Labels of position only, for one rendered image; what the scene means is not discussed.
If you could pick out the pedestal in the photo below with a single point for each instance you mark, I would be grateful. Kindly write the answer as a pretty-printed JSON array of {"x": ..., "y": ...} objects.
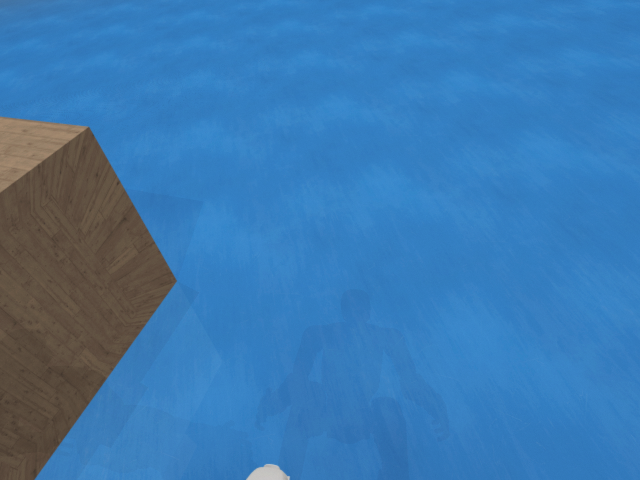
[{"x": 80, "y": 277}]

